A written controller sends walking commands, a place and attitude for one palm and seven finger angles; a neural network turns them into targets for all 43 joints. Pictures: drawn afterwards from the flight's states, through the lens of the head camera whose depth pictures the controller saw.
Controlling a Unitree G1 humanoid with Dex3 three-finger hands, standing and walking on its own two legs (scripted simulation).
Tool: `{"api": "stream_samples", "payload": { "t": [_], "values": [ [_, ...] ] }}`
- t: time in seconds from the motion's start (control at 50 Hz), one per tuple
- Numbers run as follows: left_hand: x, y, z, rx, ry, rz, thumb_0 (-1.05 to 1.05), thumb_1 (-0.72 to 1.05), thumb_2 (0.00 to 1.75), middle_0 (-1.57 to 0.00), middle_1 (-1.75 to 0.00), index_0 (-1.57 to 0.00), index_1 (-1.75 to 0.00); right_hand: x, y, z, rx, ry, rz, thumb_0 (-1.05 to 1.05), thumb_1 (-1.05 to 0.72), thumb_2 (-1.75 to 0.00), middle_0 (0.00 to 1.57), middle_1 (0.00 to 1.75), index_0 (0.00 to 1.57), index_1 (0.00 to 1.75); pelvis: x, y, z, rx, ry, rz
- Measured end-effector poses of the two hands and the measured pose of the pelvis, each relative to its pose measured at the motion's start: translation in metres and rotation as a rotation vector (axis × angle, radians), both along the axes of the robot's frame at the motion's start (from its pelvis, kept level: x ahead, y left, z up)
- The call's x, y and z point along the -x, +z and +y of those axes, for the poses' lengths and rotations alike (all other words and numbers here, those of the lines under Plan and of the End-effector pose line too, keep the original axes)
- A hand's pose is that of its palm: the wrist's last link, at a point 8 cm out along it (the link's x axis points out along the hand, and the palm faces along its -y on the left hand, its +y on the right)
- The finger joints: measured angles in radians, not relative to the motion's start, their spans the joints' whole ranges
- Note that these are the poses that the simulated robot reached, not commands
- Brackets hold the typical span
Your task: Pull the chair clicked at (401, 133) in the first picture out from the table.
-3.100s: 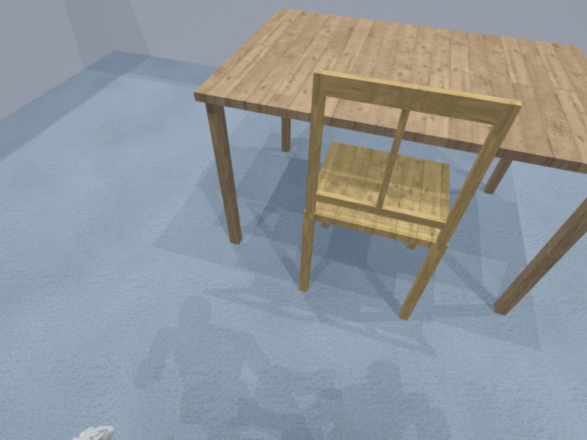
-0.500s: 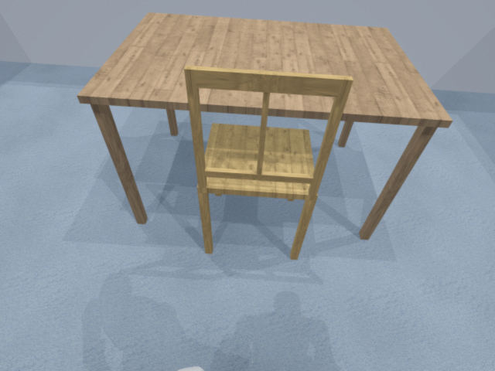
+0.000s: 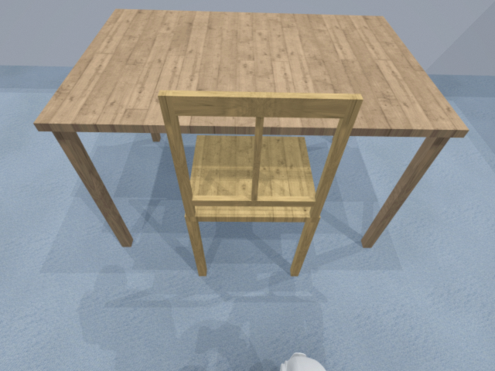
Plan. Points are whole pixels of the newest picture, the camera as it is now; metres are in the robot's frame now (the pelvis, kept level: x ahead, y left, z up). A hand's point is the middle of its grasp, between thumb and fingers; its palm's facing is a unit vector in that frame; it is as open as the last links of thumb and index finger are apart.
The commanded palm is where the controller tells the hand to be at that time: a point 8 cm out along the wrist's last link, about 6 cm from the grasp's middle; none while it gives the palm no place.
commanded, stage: take the last steps up to it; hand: left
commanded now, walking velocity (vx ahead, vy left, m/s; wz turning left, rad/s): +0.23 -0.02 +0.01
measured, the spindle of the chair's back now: (256, 162) +0.61 -0.02 -0.08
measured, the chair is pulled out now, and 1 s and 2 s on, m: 0.00 0.00 0.00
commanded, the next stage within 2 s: come to a stop and stand still in 0.18 s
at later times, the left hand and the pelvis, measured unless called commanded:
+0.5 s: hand out of the picture +0.16 +0.15 -0.19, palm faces +0.09 -0.98 -0.18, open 7.3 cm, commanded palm none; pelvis +0.16 -0.03 -0.01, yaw +0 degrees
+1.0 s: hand out of the picture +0.13 +0.11 -0.18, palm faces +0.05 -0.97 -0.22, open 7.4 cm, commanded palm none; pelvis +0.12 -0.07 -0.01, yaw +0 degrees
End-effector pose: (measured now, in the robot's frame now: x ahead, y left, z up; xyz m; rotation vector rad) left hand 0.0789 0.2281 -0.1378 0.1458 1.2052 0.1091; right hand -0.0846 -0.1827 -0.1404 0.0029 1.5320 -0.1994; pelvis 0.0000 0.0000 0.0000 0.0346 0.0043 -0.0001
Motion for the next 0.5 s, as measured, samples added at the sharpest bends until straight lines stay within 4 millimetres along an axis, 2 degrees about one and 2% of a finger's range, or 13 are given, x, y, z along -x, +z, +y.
{"api": "stream_samples", "payload": {
  "t": [0.1, 0.16, 0.22, 0.32, 0.42, 0.5],
  "values": [
    [-0.072, -0.004, -0.029, -0.010, -0.039, -0.068, 0.01, 0.92, 0.90, -0.20, -0.30, -0.20, -0.30, -0.021, -0.013, -0.022, -0.019, -0.019, 0.076, 0.00, -0.91, -0.90, 0.21, 0.30, 0.20, 0.30, -0.046, -0.013, -0.023, -0.005, 0.006, 0.002],
    [-0.093, -0.006, -0.044, -0.005, -0.021, -0.098, 0.01, 0.91, 0.90, -0.20, -0.30, -0.20, -0.30, -0.051, -0.019, -0.044, -0.012, 0.007, 0.093, 0.00, -0.91, -0.90, 0.21, 0.30, 0.20, 0.30, -0.066, -0.017, -0.034, 0.018, 0.018, -0.006],
    [-0.092, -0.003, -0.051, -0.003, 0.039, -0.073, 0.00, 0.92, 0.90, -0.20, -0.30, -0.20, -0.30, -0.101, -0.015, -0.067, 0.029, 0.044, 0.034, 0.00, -0.91, -0.90, 0.20, 0.30, 0.20, 0.30, -0.086, -0.010, -0.040, 0.031, 0.026, -0.006],
    [-0.089, 0.003, -0.039, -0.050, 0.078, -0.010, -0.03, 0.95, 0.90, -0.20, -0.30, -0.20, -0.30, -0.200, -0.006, -0.091, 0.086, 0.108, -0.135, 0.00, -0.91, -0.90, 0.20, 0.30, 0.20, 0.30, -0.115, -0.001, -0.044, 0.041, 0.037, 0.010],
    [-0.076, -0.007, -0.037, -0.029, 0.093, 0.103, -0.01, 0.94, 0.90, -0.20, -0.30, -0.20, -0.30, -0.284, 0.000, -0.085, 0.109, 0.159, -0.281, 0.00, -0.91, -0.90, 0.20, 0.30, 0.20, 0.30, -0.141, -0.002, -0.037, 0.052, 0.015, -0.007],
    [-0.070, -0.022, -0.034, -0.006, 0.119, 0.172, 0.00, 0.92, 0.90, -0.20, -0.30, -0.20, -0.30, -0.329, 0.003, -0.069, 0.113, 0.186, -0.349, 0.00, -0.91, -0.90, 0.20, 0.30, 0.20, 0.30, -0.157, -0.009, -0.030, 0.050, 0.006, -0.029]
  ]
}}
